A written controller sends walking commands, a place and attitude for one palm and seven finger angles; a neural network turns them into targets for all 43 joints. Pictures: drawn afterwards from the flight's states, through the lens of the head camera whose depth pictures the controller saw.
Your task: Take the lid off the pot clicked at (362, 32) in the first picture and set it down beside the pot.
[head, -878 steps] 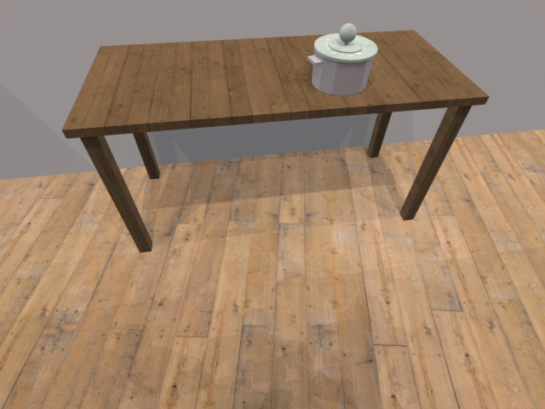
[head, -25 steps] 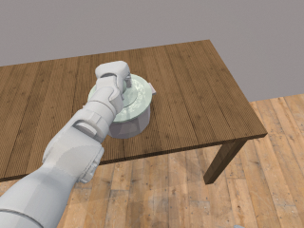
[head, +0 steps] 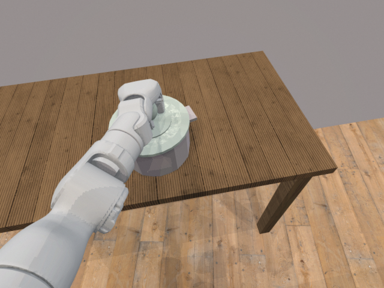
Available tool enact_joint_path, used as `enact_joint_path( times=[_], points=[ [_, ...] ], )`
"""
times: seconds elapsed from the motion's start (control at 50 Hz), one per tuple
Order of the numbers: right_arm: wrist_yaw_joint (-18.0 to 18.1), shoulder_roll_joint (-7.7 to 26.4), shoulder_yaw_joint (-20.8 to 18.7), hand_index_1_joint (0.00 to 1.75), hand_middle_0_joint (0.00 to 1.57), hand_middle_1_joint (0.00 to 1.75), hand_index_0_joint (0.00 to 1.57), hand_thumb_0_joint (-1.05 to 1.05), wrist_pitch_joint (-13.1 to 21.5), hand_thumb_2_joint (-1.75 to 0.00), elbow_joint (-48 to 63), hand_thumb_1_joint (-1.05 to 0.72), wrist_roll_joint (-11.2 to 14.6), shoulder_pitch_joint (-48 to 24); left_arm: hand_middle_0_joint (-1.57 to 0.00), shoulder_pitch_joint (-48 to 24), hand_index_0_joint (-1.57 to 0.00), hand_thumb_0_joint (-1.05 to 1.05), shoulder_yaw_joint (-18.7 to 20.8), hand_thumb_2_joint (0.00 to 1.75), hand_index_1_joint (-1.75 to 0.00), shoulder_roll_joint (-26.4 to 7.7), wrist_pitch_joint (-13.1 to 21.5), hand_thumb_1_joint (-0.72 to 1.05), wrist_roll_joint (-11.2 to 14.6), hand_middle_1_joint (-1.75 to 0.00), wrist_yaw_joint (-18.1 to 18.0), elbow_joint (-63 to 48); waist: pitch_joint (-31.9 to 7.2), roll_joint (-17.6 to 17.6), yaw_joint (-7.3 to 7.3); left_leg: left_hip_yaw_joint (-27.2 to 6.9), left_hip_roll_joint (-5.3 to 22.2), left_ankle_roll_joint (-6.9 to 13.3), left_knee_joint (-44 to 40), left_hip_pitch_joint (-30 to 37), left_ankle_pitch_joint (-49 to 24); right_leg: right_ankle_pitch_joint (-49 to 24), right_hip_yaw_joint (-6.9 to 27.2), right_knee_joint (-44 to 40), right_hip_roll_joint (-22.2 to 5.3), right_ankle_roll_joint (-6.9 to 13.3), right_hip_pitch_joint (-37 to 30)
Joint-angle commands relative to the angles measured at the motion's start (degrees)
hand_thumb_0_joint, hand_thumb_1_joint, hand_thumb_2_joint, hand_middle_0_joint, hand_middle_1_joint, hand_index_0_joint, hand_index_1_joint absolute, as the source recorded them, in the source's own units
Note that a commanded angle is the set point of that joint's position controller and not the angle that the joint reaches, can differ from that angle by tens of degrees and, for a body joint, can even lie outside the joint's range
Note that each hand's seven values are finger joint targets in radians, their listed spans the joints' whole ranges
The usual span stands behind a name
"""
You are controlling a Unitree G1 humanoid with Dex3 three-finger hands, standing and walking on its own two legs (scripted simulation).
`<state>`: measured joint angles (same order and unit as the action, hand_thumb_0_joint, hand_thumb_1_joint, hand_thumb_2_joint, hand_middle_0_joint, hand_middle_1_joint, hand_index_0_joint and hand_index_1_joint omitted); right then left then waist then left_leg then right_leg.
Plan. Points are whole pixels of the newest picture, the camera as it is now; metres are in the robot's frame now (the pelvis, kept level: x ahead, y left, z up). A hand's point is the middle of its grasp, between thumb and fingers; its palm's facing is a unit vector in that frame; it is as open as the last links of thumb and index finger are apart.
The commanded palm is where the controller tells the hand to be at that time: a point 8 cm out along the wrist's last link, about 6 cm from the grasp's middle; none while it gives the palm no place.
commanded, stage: lift the lid straight up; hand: left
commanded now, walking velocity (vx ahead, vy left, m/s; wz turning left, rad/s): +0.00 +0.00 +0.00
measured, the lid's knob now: (146, 110) +0.50 +0.07 +0.08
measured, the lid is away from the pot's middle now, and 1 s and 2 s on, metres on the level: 0.01 0.01 0.00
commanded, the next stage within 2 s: move the lid sideways beside the pot in 1.98 s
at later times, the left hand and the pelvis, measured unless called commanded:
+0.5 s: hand (148, 103) +0.48 +0.06 +0.12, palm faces -0.29 -0.10 -0.95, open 7.3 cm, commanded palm +0.49 +0.07 +0.19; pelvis +0.00 +0.00 +0.00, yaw +1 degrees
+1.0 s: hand (140, 87) +0.49 +0.07 +0.16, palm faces -0.25 -0.06 -0.96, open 7.2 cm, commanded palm +0.49 +0.07 +0.23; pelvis +0.00 +0.00 +0.00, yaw +1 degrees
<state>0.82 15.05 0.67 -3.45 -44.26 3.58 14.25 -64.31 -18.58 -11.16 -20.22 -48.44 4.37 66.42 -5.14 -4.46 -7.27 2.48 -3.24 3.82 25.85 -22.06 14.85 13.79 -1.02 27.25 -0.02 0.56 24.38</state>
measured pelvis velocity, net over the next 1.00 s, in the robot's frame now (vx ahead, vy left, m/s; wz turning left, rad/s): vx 0.00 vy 0.00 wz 0.03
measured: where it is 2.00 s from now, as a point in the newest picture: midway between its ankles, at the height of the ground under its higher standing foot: outside the picture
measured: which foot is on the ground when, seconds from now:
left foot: down 0.00-1.00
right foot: down 0.00-1.00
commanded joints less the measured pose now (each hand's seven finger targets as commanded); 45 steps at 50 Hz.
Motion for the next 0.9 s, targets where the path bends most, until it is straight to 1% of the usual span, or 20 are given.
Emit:
enact_joint_path(
  times=[0.0,0.04,0.06,0.14,0.26,0.34,0.4,0.44,0.46,0.52,0.54,0.6,0.64,0.68,0.72,0.74,0.76,0.82,0.86,0.88],
  points=[
    [0.05,6.78,-2.81,0.30,0.20,0.30,0.20,0.00,2.18,-0.90,5.10,-0.90,-0.01,0.70,-0.85,-36.02,-0.93,0.00,1.66,0.98,-1.06,-10.31,1.18,0.62,-2.00,-1.04,-3.25,-16.33,-29.23,4.93,-0.25,-5.02,2.21,-0.10,1.41,16.76,-28.15,-27.15,0.39,0.43,0.33,0.79,-10.56],
    [0.01,6.89,-2.61,0.30,0.20,0.30,0.20,0.00,2.27,-0.90,4.82,-0.90,0.08,0.54,-0.85,-37.24,-0.93,0.00,2.62,0.98,-1.06,-11.65,1.42,0.62,-1.77,-1.04,-3.48,-16.91,-28.24,5.56,-0.20,-5.19,2.32,-0.19,1.14,15.98,-27.99,-27.19,0.25,0.47,0.40,0.84,-10.73],
    [-0.10,6.55,-2.70,0.30,0.20,0.30,0.20,0.00,2.37,-0.90,4.60,-0.90,0.28,0.39,-0.85,-36.70,-0.93,0.00,-0.37,0.98,-1.06,-7.85,0.89,0.62,-1.62,-1.04,-3.40,-15.00,-26.80,5.69,-0.77,-5.34,2.20,-0.21,1.23,16.06,-27.91,-26.22,-0.09,0.49,0.59,0.80,-9.18],
    [-0.34,6.97,-2.50,0.30,0.20,0.30,0.20,0.00,2.60,-0.90,3.56,-0.90,0.26,0.51,-0.85,-38.05,-0.93,0.00,1.25,0.98,-1.06,-9.54,-0.58,0.62,-1.76,-1.05,-4.23,-12.74,-24.72,6.26,-0.61,-5.52,2.19,-0.51,0.53,14.96,-24.61,-23.35,-0.36,0.36,0.75,1.06,-8.01],
    [-0.18,6.60,-2.22,0.30,0.20,0.30,0.20,0.00,3.42,-0.90,3.84,-0.90,0.22,-0.32,-0.86,-41.43,-0.93,0.00,0.44,0.98,-1.06,-9.20,-1.29,0.63,-1.75,-1.05,-3.52,-13.53,-28.22,5.49,-0.56,-5.72,1.78,-0.53,0.48,16.28,-24.31,-24.20,0.07,0.61,0.36,1.04,-9.86],
    [0.24,7.09,-1.77,0.30,0.20,0.30,0.20,0.00,2.86,-0.90,4.05,-0.90,0.18,-0.73,-0.86,-39.22,-0.93,0.00,2.75,0.98,-1.06,-11.70,-2.67,0.63,-1.52,-1.05,-2.38,-10.25,-25.83,9.65,-0.35,-4.33,1.24,0.18,-0.32,11.88,-20.95,-25.70,0.67,-0.09,0.11,0.81,-12.94],
    [0.54,7.10,-1.42,0.30,0.20,0.30,0.20,0.00,2.51,-0.90,3.98,-0.90,0.49,-0.70,-0.86,-40.32,-0.93,0.00,0.57,0.98,-1.06,-9.70,-4.03,0.63,-1.63,-1.05,-1.39,-8.57,-22.77,10.04,-1.19,-3.86,1.03,0.41,-0.97,10.15,-18.36,-24.31,0.55,-0.69,0.02,0.64,-11.89],
    [0.74,7.09,-1.45,0.30,0.20,0.30,0.20,0.00,2.92,-0.90,4.70,-0.90,0.44,-1.02,-0.86,-42.58,-0.93,0.00,0.60,0.98,-1.06,-10.40,-3.21,0.63,-1.97,-1.05,-0.51,-10.99,-24.36,8.63,-1.26,-4.07,0.94,0.59,-0.60,11.64,-19.47,-25.29,0.87,-0.61,-0.11,0.75,-12.24],
    [0.91,7.18,-1.48,0.30,0.20,0.30,0.20,0.00,3.03,-0.90,4.46,-0.90,0.26,-0.45,-0.86,-43.14,-0.93,0.00,3.40,0.98,-1.06,-13.85,-2.98,0.63,-2.07,-1.05,-0.46,-11.71,-26.61,8.35,-0.79,-4.38,1.04,0.56,-0.66,12.58,-20.16,-25.77,1.01,-0.41,-0.21,0.72,-13.58],
    [1.07,6.41,-1.51,0.30,0.20,0.30,0.20,0.00,3.72,-0.90,6.23,-0.90,0.08,-0.91,-0.86,-44.59,-0.93,0.00,3.04,0.98,-1.06,-14.25,-1.02,0.63,-2.13,-1.05,0.67,-16.85,-30.77,5.98,-0.10,-4.78,0.72,0.64,0.21,14.58,-24.64,-29.72,1.34,-0.07,-0.52,0.86,-16.13],
    [1.03,6.69,-1.54,0.30,0.20,0.30,0.20,0.00,3.52,-0.90,5.66,-0.90,0.05,-0.70,-0.86,-43.51,-0.93,0.00,3.77,0.98,-1.06,-15.64,-0.92,0.63,-3.06,-1.05,0.79,-15.57,-30.07,5.44,-0.09,-4.75,0.99,0.54,0.32,15.05,-25.35,-30.17,1.36,0.01,-0.43,0.94,-15.50],
    [0.51,6.72,-1.63,0.30,0.20,0.30,0.20,0.00,2.73,-0.90,5.26,-0.90,0.33,-0.62,-0.86,-39.75,-0.93,0.00,1.27,0.98,-1.06,-12.37,-2.37,0.63,-3.97,-1.05,1.20,-11.65,-25.42,8.35,-0.10,-4.66,1.24,0.35,-0.30,13.20,-24.33,-27.96,0.56,-0.52,-0.01,0.90,-13.55],
    [0.36,6.89,-1.68,0.30,0.20,0.30,0.20,0.00,2.84,-0.90,5.84,-0.90,0.12,-1.23,-0.86,-40.08,-0.93,0.00,3.41,0.98,-1.06,-13.99,-2.34,0.63,-2.85,-1.05,1.28,-13.49,-26.36,8.57,0.66,-4.14,1.03,0.58,-0.25,12.90,-24.57,-29.82,0.81,-0.41,-0.20,0.85,-15.50],
    [0.52,7.16,-1.38,0.30,0.20,0.30,0.20,0.00,2.38,-0.90,5.47,-0.90,0.36,-1.83,-0.86,-39.64,-0.93,0.00,3.37,0.98,-1.06,-14.08,-3.49,0.63,-1.75,-1.05,1.72,-10.95,-24.72,9.81,0.26,-3.60,0.63,0.70,-0.98,10.77,-21.35,-29.28,1.10,-0.84,-0.45,0.60,-16.22],
    [0.58,6.80,-1.47,0.30,0.20,0.30,0.20,0.00,2.77,-0.90,6.26,-0.90,0.54,-2.18,-0.86,-43.54,-0.93,0.00,1.45,0.98,-1.06,-11.82,-3.00,0.63,-1.05,-1.05,2.66,-15.25,-25.82,9.09,-0.21,-3.66,0.51,0.99,-0.77,11.72,-21.97,-30.09,1.02,-0.91,-0.75,0.59,-16.21],
    [0.55,6.92,-1.42,0.30,0.20,0.30,0.20,0.00,2.96,-0.90,6.16,-0.90,0.60,-2.19,-0.86,-45.15,-0.93,0.00,1.53,0.98,-1.06,-13.50,-2.58,0.63,-1.96,-1.05,2.86,-16.41,-26.75,8.18,-0.23,-4.31,0.60,0.92,-0.67,13.07,-22.19,-29.36,1.02,-0.73,-0.60,0.65,-15.86],
    [0.58,6.79,-1.52,0.30,0.20,0.30,0.20,0.00,3.20,-0.90,6.11,-0.90,0.55,-2.18,-0.86,-46.31,-0.93,0.00,-0.09,0.98,-1.06,-11.89,-2.30,0.63,-2.36,-1.05,3.17,-16.91,-26.94,6.76,-0.64,-4.66,0.63,0.86,-0.53,14.77,-23.18,-28.83,0.86,-0.66,-0.46,0.74,-14.43],
    [0.65,6.57,-1.56,0.30,0.20,0.30,0.20,0.00,3.77,-0.90,6.20,-0.90,0.40,-1.69,-0.86,-47.49,-0.93,0.00,0.77,0.98,-1.06,-13.05,-1.17,0.63,-2.61,-1.05,3.63,-18.08,-27.70,5.19,-0.48,-5.74,0.76,0.67,-0.13,16.73,-24.62,-27.00,0.68,-0.89,-0.27,1.07,-13.01],
    [0.87,6.87,-1.46,0.30,0.20,0.30,0.20,0.00,3.76,-0.90,5.31,-0.90,0.21,-1.08,-0.86,-46.33,-0.93,0.00,3.69,0.98,-1.06,-16.55,-1.59,0.63,-2.67,-1.05,3.35,-15.46,-27.43,7.02,-0.22,-5.38,0.71,0.60,-0.56,15.85,-22.74,-26.91,0.84,-0.89,-0.20,0.94,-14.18],
    [0.96,6.95,-1.22,0.30,0.20,0.30,0.20,0.00,3.48,-0.90,5.28,-0.90,0.37,-1.27,-0.86,-45.65,-0.93,0.00,2.53,0.98,-1.06,-15.26,-2.16,0.63,-2.55,-1.05,3.44,-14.06,-26.44,8.11,-0.44,-5.15,0.64,0.50,-1.12,14.75,-21.58,-26.21,0.78,-1.07,-0.21,0.87,-14.06]
  ],
)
